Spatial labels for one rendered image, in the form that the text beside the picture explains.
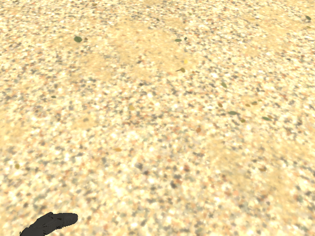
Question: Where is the left robot hand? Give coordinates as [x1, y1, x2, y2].
[20, 212, 78, 236]

